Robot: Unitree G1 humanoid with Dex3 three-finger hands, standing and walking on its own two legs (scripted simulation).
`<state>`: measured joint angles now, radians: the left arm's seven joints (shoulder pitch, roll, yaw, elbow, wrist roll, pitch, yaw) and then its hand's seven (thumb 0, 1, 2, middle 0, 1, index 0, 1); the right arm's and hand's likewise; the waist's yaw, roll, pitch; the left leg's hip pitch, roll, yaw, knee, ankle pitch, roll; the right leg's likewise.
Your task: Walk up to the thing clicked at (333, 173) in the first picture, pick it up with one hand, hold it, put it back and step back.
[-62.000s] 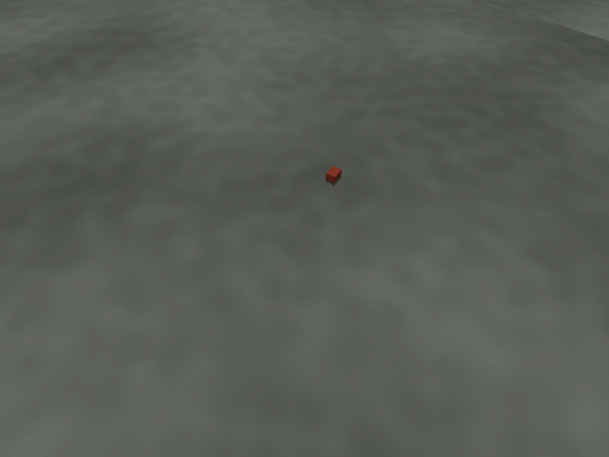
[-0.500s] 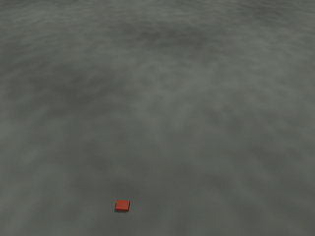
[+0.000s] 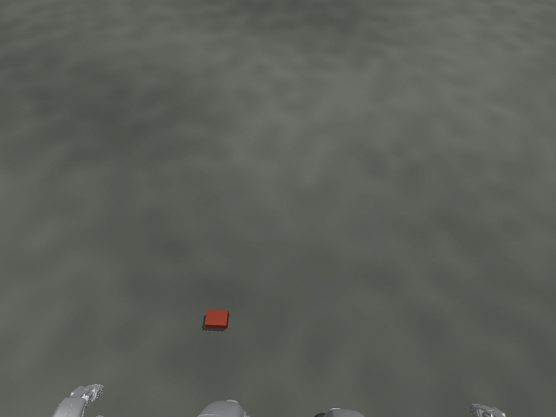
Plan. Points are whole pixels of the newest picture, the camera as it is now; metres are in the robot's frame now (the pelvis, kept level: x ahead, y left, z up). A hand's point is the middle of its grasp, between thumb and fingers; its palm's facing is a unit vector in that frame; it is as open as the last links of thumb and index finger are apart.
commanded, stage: step back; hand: left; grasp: from above
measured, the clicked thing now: (217, 319) +0.45 +0.21 -0.75
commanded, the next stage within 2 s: none
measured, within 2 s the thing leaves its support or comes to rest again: neither
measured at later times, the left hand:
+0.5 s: hand out of the picture +0.02 +0.29 -0.16, palm faces -0.10 -0.92 -0.38, open 7.4 cm
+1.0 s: hand out of the picture -0.09 +0.28 -0.16, palm faces -0.01 -0.94 -0.35, open 7.4 cm
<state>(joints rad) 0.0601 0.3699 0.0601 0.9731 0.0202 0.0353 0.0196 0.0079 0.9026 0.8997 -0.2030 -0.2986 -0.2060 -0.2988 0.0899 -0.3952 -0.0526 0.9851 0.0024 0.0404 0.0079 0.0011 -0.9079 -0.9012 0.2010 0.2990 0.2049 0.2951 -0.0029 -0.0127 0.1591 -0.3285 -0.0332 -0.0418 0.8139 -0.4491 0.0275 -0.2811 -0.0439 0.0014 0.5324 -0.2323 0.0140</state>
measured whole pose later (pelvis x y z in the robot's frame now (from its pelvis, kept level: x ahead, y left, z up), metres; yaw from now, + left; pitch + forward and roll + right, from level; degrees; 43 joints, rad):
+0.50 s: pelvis -0.10 +0.03 -0.01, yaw -5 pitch -3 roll -1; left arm 0.14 0.39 0.08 0.88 0.01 0.07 0.01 0.01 0.91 0.90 -0.20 -0.30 -0.20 -0.30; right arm 0.11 -0.35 -0.04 0.85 -0.03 0.02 -0.02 0.00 -0.90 -0.90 0.21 0.30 0.21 0.30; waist 0.00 -0.02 0.20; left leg -0.35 0.01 0.08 0.61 -0.22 0.05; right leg -0.29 0.04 0.08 0.83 -0.49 0.01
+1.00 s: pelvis -0.24 +0.03 -0.01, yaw +1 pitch -3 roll +0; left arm 0.09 0.38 0.07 0.78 0.01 0.08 0.02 0.01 0.90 0.90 -0.20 -0.30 -0.21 -0.30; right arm 0.20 -0.37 -0.04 0.89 -0.03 0.02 0.00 0.00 -0.91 -0.90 0.20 0.30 0.21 0.30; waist -0.02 -0.04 0.19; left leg -0.24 -0.03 -0.03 0.65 -0.36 0.03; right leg -0.45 0.03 0.06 0.89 -0.48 -0.01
